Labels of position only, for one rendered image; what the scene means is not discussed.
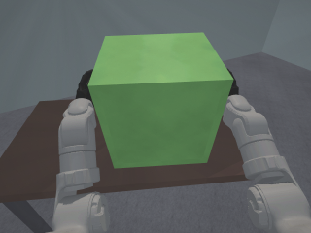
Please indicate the carton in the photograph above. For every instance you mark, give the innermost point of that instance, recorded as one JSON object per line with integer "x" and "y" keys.
{"x": 159, "y": 98}

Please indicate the robot left forearm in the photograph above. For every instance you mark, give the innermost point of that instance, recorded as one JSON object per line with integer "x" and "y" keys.
{"x": 77, "y": 150}

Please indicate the table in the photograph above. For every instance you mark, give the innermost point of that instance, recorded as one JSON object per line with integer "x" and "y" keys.
{"x": 29, "y": 165}

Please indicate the robot right forearm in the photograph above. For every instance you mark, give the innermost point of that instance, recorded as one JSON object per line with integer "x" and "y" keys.
{"x": 262, "y": 161}

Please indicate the right robot upper arm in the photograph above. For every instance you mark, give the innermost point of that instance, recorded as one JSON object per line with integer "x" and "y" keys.
{"x": 278, "y": 208}

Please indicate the left robot upper arm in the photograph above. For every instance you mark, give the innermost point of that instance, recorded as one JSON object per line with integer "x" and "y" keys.
{"x": 82, "y": 213}

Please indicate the left robot hand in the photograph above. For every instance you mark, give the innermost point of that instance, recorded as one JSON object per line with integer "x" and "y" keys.
{"x": 83, "y": 91}

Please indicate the right robot hand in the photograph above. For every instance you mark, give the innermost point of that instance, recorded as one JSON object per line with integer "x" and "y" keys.
{"x": 234, "y": 88}

